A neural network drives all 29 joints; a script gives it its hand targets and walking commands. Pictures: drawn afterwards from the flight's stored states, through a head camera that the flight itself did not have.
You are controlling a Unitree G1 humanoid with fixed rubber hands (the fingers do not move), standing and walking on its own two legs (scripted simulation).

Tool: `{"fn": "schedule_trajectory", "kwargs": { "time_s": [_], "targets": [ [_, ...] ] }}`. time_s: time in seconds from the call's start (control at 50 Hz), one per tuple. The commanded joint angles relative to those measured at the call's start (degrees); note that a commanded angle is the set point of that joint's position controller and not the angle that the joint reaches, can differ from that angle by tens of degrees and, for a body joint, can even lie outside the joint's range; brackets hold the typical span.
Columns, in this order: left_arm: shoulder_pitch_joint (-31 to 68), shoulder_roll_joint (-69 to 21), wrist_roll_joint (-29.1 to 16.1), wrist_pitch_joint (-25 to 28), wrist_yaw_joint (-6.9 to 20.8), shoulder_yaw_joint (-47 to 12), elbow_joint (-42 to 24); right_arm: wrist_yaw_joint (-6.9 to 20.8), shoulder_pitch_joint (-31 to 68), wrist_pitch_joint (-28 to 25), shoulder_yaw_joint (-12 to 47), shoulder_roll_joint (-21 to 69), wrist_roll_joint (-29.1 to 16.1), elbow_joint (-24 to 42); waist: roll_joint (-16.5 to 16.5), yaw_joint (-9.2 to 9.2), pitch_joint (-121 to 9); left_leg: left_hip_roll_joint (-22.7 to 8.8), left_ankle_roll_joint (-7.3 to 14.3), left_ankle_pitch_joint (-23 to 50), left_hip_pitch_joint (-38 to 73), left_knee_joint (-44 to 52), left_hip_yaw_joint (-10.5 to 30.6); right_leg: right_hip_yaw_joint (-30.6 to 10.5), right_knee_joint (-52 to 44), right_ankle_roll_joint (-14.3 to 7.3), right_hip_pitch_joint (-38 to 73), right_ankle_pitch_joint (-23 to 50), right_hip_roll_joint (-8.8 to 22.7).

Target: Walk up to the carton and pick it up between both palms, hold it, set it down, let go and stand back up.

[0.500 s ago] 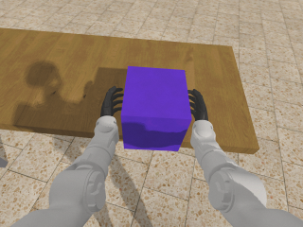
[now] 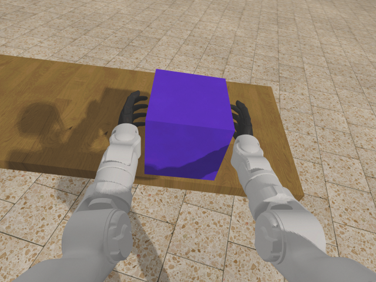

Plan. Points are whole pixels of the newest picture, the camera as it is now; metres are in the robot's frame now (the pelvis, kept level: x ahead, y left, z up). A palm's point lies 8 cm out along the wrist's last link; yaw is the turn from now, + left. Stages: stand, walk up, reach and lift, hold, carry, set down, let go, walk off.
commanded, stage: reach and lift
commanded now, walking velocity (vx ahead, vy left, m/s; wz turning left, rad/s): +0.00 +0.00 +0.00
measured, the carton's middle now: (185, 125) +0.44 +0.00 +0.10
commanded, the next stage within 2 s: hold in 1.42 s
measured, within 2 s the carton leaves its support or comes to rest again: neither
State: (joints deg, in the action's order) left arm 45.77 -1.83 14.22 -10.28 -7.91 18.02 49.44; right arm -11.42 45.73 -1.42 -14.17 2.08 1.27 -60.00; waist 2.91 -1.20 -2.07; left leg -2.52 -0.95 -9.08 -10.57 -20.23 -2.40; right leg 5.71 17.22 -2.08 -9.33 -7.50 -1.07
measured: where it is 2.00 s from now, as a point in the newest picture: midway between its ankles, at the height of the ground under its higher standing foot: outside the picture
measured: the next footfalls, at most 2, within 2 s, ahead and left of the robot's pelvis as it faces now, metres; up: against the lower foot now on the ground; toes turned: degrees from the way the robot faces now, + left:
none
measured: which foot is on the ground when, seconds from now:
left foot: down 0.00-1.00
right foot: down 0.00-1.00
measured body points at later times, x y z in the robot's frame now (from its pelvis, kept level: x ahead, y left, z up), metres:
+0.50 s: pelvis -0.01 +0.01 +0.00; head -0.03 +0.04 +0.45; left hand +0.38 +0.16 +0.15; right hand +0.37 -0.11 +0.12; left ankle +0.02 +0.13 -0.75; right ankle +0.02 -0.09 -0.75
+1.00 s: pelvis +0.00 +0.01 +0.00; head -0.02 +0.03 +0.45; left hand +0.38 +0.15 +0.15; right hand +0.37 -0.11 +0.13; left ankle +0.02 +0.13 -0.75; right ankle +0.02 -0.09 -0.75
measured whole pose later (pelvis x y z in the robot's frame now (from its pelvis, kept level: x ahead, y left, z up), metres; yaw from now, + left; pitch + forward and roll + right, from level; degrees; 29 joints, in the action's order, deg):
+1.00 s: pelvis +0.00 +0.01 +0.00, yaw +2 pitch -10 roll -1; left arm 34.7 -4.8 21.7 -36.0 -1.7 14.2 11.7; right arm -14.9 34.8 11.3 -1.7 3.7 -6.1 -32.4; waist 3.3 -5.2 8.1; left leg -1.4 -0.3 -9.8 -0.1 -20.1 -0.6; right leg 7.4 15.7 -1.1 2.6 -8.2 -0.2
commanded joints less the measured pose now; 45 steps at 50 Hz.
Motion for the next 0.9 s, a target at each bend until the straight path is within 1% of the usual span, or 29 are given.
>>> {"fn": "schedule_trajectory", "kwargs": {
  "time_s": [0.0,0.06,0.12,0.16,0.18,0.22,0.3,0.32,0.34,0.4,0.46,0.48,0.5,0.54,0.58,0.62,0.64,0.66,0.68,0.72,0.76,0.78,0.8,0.82,0.84,0.86,0.88],
  "targets": [
    [38.3,-37.7,-2.0,-0.3,11.3,-19.0,-16.5,9.9,45.4,-2.3,17.4,31.7,-1.1,18.9,-3.9,-1.21,-31.3,3.8,-0.8,12.9,9.9,0.7,0.0,-1.8,-0.1,3.7,15.4,17.0,-0.9],
    [36.5,-38.5,-2.9,-2.6,11.8,-22.2,-20.4,9.0,46.0,-1.8,20.9,32.1,-2.7,25.1,-4.4,-1.3,-32.3,3.9,-1.0,15.9,11.6,-0.2,0.7,-1.4,0.2,4.2,15.7,18.9,-1.0],
    [32.9,-39.2,-3.9,-5.5,12.2,-25.6,-25.1,7.8,45.7,-0.9,24.7,31.7,-5.2,31.9,-5.0,-1.8,-32.3,4.1,-1.3,18.2,13.7,-1.0,1.5,-1.1,-0.1,4.5,15.5,19.5,-1.3],
    [32.0,-39.5,-5.0,-7.2,12.4,-28.2,-29.2,7.1,44.7,0.2,27.1,32.2,-6.7,35.5,-5.0,-2.48,-31.9,4.1,-1.4,19.3,14.7,-1.5,2.0,-1.1,-0.1,4.6,15.3,19.5,-1.5],
    [32.4,-39.1,-5.5,-8.1,12.6,-29.3,-31.2,6.7,44.1,1.0,27.6,32.1,-7.0,36.6,-4.8,-3.05,-30.8,4.1,-1.4,19.1,14.6,-1.7,2.4,-1.1,-0.1,4.7,15.0,19.0,-1.5],
    [29.8,-39.6,-5.7,-10.2,12.9,-30.3,-32.9,6.1,43.5,2.2,29.6,31.7,-8.3,40.2,-4.8,-3.05,-29.3,4.1,-1.4,18.7,15.3,-1.6,2.7,-1.0,-0.5,4.6,14.9,17.8,-1.6],
    [27.3,-38.6,-5.3,-14.1,13.4,-31.5,-36.2,5.6,42.3,4.8,31.1,30.2,-9.3,43.8,-4.8,-3.42,-26.1,3.9,-1.2,15.0,15.2,-0.7,2.9,-0.5,-1.1,4.5,13.5,12.3,-1.7],
    [27.2,-38.3,-5.3,-14.9,13.6,-31.3,-36.7,5.6,42.1,5.3,30.9,30.1,-9.4,43.9,-4.5,-3.24,-24.8,3.7,-0.9,13.7,14.9,-0.1,3.0,-0.3,-1.3,4.4,13.0,10.9,-1.6],
    [26.9,-38.2,-5.1,-15.6,13.8,-31.3,-37.3,5.7,41.2,5.8,30.7,30.0,-9.2,44.1,-4.4,-3.83,-23.9,3.6,-0.9,12.8,14.9,0.2,2.9,-0.1,-1.6,4.3,13.0,9.9,-1.6],
    [27.0,-38.5,-4.9,-17.3,14.0,-31.3,-37.8,6.0,42.0,6.5,29.6,29.2,-9.0,45.2,-5.4,-4.04,-23.0,3.4,-0.9,10.5,15.2,0.9,2.8,0.4,-2.0,3.9,11.9,6.7,-1.7],
    [26.6,-38.0,-4.1,-18.6,14.5,-30.1,-37.9,6.5,41.9,6.8,28.9,29.2,-8.6,44.8,-5.3,-3.79,-22.1,3.3,-0.6,8.9,15.3,1.4,2.6,0.9,-2.1,3.8,11.8,5.4,-1.6],
    [25.8,-38.1,-3.8,-19.0,14.7,-29.7,-37.0,6.6,42.7,6.7,28.8,29.1,-8.4,45.5,-5.0,-3.58,-22.0,3.3,-0.5,8.7,15.4,1.5,2.4,0.9,-2.1,3.8,12.2,5.7,-1.6],
    [26.1,-37.6,-3.6,-19.1,14.8,-29.7,-37.9,6.6,42.5,6.8,29.0,29.2,-8.2,45.5,-4.5,-3.69,-22.7,3.5,-0.4,9.0,15.4,1.4,2.2,0.9,-2.0,4.0,12.6,6.3,-1.6],
    [26.5,-37.8,-3.8,-19.4,15.1,-29.7,-38.4,6.6,43.2,6.6,28.9,29.2,-8.1,47.1,-4.7,-4.01,-23.7,3.5,-0.5,9.6,15.8,1.3,2.2,1.2,-1.8,4.1,13.1,7.2,-1.6],
    [26.8,-37.6,-3.6,-19.5,15.1,-30.0,-39.7,6.6,42.3,6.6,28.8,29.2,-7.9,46.6,-4.8,-4.2,-24.3,3.6,-0.8,11.4,16.9,1.0,2.2,1.3,-1.7,4.0,13.7,8.4,-1.9],
    [26.1,-37.1,-2.8,-20.0,15.4,-29.2,-39.4,6.6,41.3,6.7,28.7,29.0,-7.7,45.7,-4.9,-4.54,-22.8,3.6,-0.9,12.0,17.3,0.9,2.0,1.4,-1.8,4.0,14.0,8.6,-1.8],
    [26.3,-36.8,-2.6,-20.0,15.5,-29.2,-40.6,6.6,40.5,6.8,29.0,29.1,-7.8,45.5,-4.7,-4.12,-23.1,3.6,-0.7,12.0,17.7,1.1,1.9,1.5,-1.8,4.2,14.3,8.8,-1.9],
    [25.8,-36.5,-2.2,-20.3,15.5,-29.0,-40.2,6.6,40.3,6.7,29.0,28.8,-7.8,45.3,-5.0,-4.39,-22.8,3.6,-0.8,12.4,17.7,1.0,1.8,1.5,-1.7,4.3,14.6,9.1,-1.8],
    [25.4,-36.6,-2.2,-20.4,15.7,-28.8,-40.2,6.6,40.7,6.5,29.3,28.8,-8.0,46.3,-5.0,-4.15,-23.4,3.8,-0.7,12.8,17.7,0.9,1.7,1.3,-1.7,4.4,15.2,10.0,-1.7],
    [25.6,-36.5,-2.5,-20.3,15.7,-29.7,-42.1,6.4,40.7,6.2,30.2,29.0,-8.7,47.6,-5.4,-4.37,-24.6,3.8,-0.9,14.8,18.0,0.3,1.9,1.4,-1.2,4.5,15.9,12.1,-1.8],
    [25.5,-36.0,-2.6,-20.3,15.7,-29.8,-43.5,6.1,40.3,6.2,31.5,29.6,-9.2,48.6,-4.4,-4.24,-25.1,4.1,-0.8,16.1,18.4,0.0,1.8,1.1,-1.1,4.7,16.9,14.2,-1.8],
    [25.0,-35.5,-2.4,-20.4,15.7,-29.7,-44.0,5.9,39.2,6.4,31.8,29.5,-9.3,48.0,-4.3,-4.34,-24.3,4.1,-0.9,16.8,18.6,-0.1,1.8,1.2,-1.0,4.9,17.3,15.4,-1.9],
    [25.0,-35.2,-2.1,-20.7,15.9,-29.6,-44.3,5.8,38.6,6.7,32.0,29.1,-9.5,47.6,-4.3,-4.43,-23.3,4.2,-0.8,17.0,18.4,0.0,1.7,1.0,-1.0,5.1,17.9,16.1,-1.7],
    [24.8,-34.8,-1.9,-20.9,16.2,-29.4,-44.8,5.6,38.4,6.8,32.3,29.4,-9.8,48.3,-4.1,-4.09,-22.8,4.3,-0.6,16.0,18.1,0.2,1.5,0.9,-1.2,5.1,18.2,15.7,-1.6],
    [25.0,-34.5,-1.9,-21.1,16.4,-29.2,-44.7,5.4,38.6,6.8,32.3,29.1,-9.7,48.5,-3.9,-4.55,-22.4,4.3,-0.4,15.0,17.6,0.5,1.5,0.8,-1.3,5.3,18.6,15.7,-1.5],
    [25.3,-34.0,-1.8,-21.2,16.5,-28.9,-44.8,5.4,38.3,7.0,32.0,29.0,-9.3,47.7,-3.4,-4.53,-21.6,4.3,-0.2,13.9,16.9,0.9,1.3,1.0,-1.3,5.2,18.9,14.9,-1.4],
    [25.2,-34.1,-1.5,-21.4,16.6,-28.8,-45.2,5.4,38.5,6.8,31.9,29.0,-9.3,48.5,-3.6,-4.27,-21.4,4.3,-0.3,13.4,17.0,1.2,1.4,1.0,-1.4,5.2,19.0,14.5,-1.3]
  ]
}}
